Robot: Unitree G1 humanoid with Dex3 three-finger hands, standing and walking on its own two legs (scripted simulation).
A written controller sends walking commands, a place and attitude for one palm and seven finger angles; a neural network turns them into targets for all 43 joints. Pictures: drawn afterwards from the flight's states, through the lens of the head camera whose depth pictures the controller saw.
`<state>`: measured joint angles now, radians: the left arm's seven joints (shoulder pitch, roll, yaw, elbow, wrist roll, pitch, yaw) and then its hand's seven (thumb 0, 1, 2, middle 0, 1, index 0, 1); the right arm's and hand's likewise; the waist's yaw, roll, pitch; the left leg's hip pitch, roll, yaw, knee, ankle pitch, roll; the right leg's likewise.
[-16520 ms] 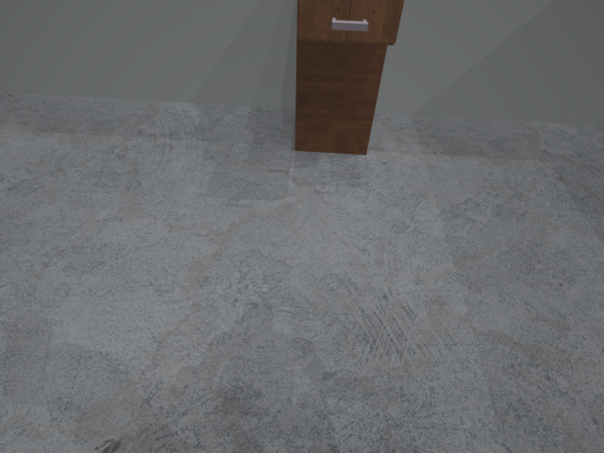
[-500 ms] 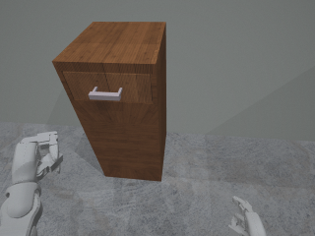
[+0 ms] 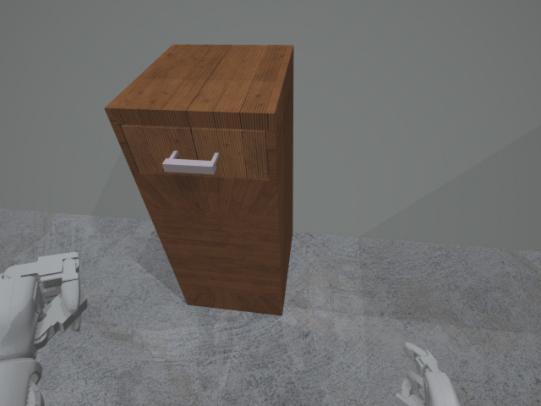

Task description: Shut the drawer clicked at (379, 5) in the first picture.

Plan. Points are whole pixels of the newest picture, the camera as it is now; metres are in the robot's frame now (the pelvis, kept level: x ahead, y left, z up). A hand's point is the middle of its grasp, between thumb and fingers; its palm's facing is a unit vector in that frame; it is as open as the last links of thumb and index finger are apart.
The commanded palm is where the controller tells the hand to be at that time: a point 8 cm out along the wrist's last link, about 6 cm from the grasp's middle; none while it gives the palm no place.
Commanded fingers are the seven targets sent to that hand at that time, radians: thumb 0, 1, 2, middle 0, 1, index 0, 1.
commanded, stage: step back with the hand held close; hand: left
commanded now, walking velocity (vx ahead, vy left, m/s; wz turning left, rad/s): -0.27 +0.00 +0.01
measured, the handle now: (192, 160) +0.64 +0.28 +0.01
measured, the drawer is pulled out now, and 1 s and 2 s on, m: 0.00 0.00 0.00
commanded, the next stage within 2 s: stop stepping back and stand still in 1.30 s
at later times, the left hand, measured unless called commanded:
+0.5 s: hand (42, 319) +0.15 +0.27 +0.15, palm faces +0.33 -0.80 -0.50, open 3.2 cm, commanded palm +0.09 +0.31 +0.17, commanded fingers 0.00 0.90 0.90 -1.40 -1.60 -1.40 -1.60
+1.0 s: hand out of the picture +0.09 +0.29 +0.16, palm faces +0.40 -0.79 -0.47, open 3.2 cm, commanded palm +0.03 +0.32 +0.17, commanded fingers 0.00 0.90 0.90 -1.40 -1.60 -1.40 -1.60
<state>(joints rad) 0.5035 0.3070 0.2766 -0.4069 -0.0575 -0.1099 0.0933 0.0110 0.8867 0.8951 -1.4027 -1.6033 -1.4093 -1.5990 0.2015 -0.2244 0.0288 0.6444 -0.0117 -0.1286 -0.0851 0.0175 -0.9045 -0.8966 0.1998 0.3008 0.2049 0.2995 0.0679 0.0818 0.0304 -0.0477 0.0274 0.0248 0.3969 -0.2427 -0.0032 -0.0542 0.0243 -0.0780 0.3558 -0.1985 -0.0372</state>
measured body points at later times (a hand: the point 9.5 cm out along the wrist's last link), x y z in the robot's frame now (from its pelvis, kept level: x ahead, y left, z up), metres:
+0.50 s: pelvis -0.04 +0.04 -0.01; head -0.03 +0.03 +0.44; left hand +0.13 +0.32 +0.18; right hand +0.13 -0.21 -0.09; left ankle -0.01 +0.12 -0.74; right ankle +0.01 -0.09 -0.74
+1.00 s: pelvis -0.10 +0.04 -0.01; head -0.09 +0.06 +0.44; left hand +0.06 +0.33 +0.19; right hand +0.05 -0.20 -0.09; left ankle -0.01 +0.12 -0.74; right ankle -0.16 -0.09 -0.73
